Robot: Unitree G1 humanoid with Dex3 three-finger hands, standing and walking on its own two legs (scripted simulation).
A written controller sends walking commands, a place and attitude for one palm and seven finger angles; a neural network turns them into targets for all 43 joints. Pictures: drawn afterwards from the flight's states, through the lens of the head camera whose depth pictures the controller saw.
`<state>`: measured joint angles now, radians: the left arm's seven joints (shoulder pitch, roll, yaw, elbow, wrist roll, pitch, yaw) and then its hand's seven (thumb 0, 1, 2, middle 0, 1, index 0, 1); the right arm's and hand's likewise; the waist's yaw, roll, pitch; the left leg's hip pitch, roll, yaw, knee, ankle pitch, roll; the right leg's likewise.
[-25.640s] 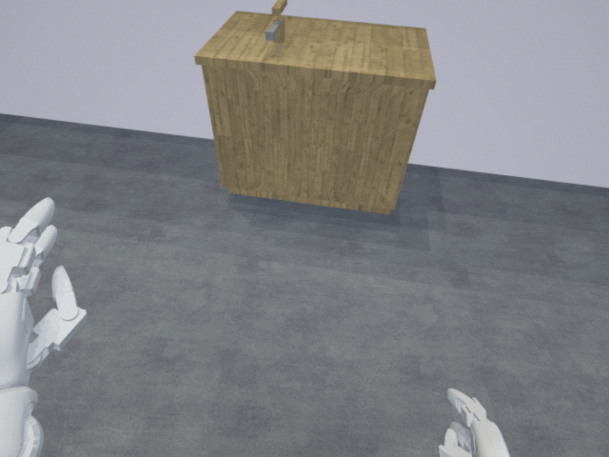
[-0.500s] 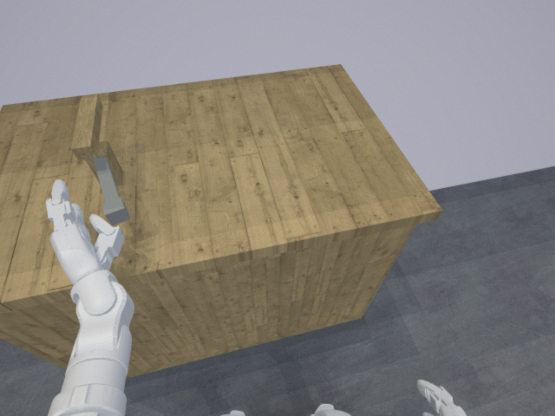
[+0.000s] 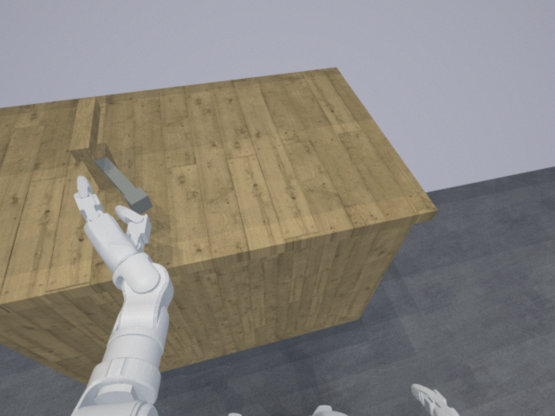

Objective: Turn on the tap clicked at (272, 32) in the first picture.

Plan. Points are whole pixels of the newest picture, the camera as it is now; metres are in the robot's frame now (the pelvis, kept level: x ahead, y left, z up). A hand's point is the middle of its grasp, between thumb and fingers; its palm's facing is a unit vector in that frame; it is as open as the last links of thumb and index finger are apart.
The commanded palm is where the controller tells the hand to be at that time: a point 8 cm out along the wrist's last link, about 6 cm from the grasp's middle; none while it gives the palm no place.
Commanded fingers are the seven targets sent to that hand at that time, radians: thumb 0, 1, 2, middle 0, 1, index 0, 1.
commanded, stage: push the lever round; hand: left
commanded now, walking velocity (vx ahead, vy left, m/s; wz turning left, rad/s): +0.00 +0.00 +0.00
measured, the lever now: (138, 201) +0.42 +0.23 +0.06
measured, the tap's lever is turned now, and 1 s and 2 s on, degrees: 29 60 79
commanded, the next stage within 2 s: lift the hand up off the lever in 1.42 s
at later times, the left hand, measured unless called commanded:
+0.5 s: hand (171, 205) +0.42 +0.18 +0.06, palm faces +0.76 -0.65 -0.07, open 7.6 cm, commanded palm +0.37 +0.20 +0.06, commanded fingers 0.00 0.90 0.90 -0.15 -0.15 -0.15 -0.15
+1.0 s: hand (189, 186) +0.46 +0.16 +0.06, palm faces +0.81 -0.58 -0.11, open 7.6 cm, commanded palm +0.40 +0.18 +0.06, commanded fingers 0.00 0.90 0.90 -0.15 -0.15 -0.15 -0.15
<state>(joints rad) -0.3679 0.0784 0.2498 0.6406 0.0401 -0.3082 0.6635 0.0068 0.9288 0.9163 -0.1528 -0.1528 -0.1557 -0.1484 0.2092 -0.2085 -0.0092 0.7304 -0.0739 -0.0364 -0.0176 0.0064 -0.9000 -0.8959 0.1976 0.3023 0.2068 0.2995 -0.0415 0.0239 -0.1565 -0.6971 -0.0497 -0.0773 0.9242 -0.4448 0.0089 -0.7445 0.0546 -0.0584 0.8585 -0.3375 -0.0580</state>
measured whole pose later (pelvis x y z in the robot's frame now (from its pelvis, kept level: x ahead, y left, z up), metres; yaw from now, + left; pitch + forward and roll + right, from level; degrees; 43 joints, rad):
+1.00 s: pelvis +0.00 -0.02 -0.01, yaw +0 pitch +18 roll +0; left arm -0.76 0.04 0.40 0.99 0.18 -0.24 0.97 -0.01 0.94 0.93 -0.15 -0.15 -0.16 -0.15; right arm 0.25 -0.19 -0.04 0.79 -0.14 -0.02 0.05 0.00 -0.90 -0.90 0.20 0.30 0.21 0.30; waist -0.10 0.02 -0.20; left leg -0.82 -0.04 -0.08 0.95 -0.45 -0.01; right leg -0.88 0.07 -0.07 0.90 -0.34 -0.08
